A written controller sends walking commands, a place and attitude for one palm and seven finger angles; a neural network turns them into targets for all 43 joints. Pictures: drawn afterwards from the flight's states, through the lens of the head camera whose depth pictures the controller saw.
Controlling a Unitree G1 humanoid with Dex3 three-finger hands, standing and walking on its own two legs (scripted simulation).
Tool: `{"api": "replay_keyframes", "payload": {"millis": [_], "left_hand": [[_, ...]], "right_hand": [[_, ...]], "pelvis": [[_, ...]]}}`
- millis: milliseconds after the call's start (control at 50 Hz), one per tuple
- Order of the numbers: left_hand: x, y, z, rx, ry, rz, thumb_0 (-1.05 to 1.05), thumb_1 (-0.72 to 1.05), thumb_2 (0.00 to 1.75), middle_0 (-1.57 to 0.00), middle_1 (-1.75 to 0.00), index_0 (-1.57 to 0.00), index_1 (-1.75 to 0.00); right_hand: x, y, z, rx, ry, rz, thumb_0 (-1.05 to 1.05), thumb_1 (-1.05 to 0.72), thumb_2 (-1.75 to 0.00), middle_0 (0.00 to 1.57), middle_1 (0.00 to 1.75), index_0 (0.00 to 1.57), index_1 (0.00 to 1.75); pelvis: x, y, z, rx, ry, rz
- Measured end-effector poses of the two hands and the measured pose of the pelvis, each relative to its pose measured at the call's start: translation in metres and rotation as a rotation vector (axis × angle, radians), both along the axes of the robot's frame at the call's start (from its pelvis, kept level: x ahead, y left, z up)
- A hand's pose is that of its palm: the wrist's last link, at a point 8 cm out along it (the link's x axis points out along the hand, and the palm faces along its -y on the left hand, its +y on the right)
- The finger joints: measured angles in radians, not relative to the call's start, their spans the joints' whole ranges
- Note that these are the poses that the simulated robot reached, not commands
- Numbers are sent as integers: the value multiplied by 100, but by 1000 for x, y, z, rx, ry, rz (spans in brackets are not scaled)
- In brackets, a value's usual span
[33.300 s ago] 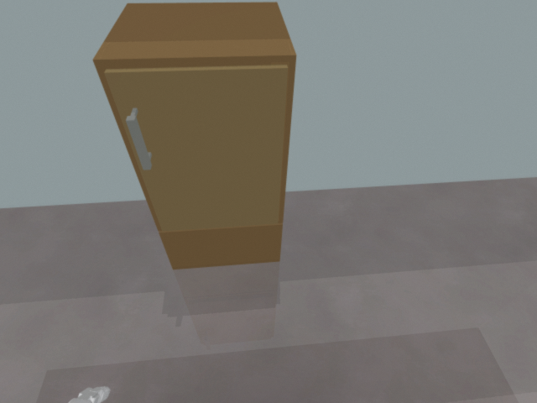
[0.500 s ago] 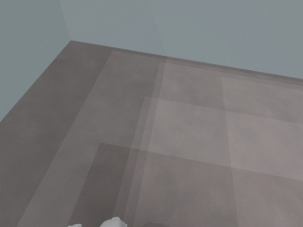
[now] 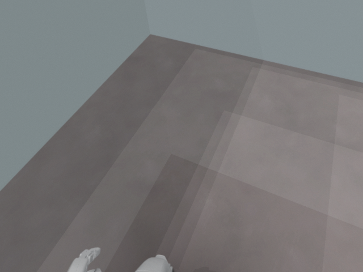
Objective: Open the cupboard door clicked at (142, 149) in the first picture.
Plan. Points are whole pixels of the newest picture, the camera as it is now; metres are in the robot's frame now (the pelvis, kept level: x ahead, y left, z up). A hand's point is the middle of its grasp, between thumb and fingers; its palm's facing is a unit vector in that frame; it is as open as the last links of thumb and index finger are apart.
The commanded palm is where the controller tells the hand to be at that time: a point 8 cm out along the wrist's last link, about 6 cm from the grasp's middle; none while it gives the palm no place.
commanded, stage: turn to face it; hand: left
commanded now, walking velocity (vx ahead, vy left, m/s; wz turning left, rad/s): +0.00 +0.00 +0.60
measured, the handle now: out of the picture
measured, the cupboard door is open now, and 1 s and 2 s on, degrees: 42 42 42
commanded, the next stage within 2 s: none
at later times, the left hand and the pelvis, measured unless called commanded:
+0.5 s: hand out of the picture -0.03 +0.22 -0.18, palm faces +0.36 -0.89 -0.26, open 7.4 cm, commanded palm none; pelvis +0.02 +0.01 +0.00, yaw +20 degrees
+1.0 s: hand out of the picture +0.03 +0.17 -0.13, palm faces +0.54 -0.79 -0.27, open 7.4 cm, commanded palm none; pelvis +0.05 -0.04 +0.01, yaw +36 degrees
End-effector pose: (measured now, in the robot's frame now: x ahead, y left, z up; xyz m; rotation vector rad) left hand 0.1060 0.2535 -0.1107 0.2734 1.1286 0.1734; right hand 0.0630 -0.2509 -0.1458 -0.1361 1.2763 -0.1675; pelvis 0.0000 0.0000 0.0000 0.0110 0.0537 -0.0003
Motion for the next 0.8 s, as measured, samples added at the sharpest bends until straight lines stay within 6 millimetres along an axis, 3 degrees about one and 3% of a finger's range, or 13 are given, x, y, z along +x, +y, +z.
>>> {"api": "replay_keyframes", "payload": {"millis": [120,220,300,440,500,620,720,800], "left_hand": [[-42,-25,10,-19,51,101,0,90,90,-20,-29,-20,-29],[-77,-31,6,-40,86,202,0,91,90,-21,-30,-20,-30],[-110,-26,-3,-55,126,285,0,91,90,-21,-30,-20,-30],[-163,1,-36,-91,206,418,1,91,90,-21,-30,-20,-30],[-162,13,-35,-81,201,449,1,91,90,-20,-29,-20,-29],[-130,26,-14,-66,76,461,1,91,90,-20,-29,-20,-29],[-104,22,-2,-43,10,464,1,91,90,-20,-29,-20,-29],[-89,8,3,-19,-25,475,1,91,90,-20,-29,-20,-29]], "right_hand": [[35,-23,11,-6,-7,82,1,-91,-90,20,30,20,30],[72,-22,20,-20,-20,177,1,-91,-90,20,30,20,30],[110,-4,23,-32,-52,274,1,-91,-90,20,30,19,30],[167,54,28,-49,-194,431,1,-91,-90,20,30,20,30],[167,67,35,-53,-203,465,1,-91,-90,20,30,20,30],[149,70,38,-48,-134,492,1,-91,-90,20,30,20,30],[138,58,29,-26,-66,498,1,-90,-90,20,30,20,30],[138,40,14,-12,-11,501,1,-90,-90,21,30,20,30]], "pelvis": [[7,-16,13,40,-26,93],[11,-22,15,52,-32,168],[14,-17,11,44,-36,226],[16,5,-9,25,-40,320],[16,9,-5,13,-49,341],[18,8,9,-9,-48,392],[24,-3,11,-10,-35,437],[34,-20,6,-2,-20,480]]}}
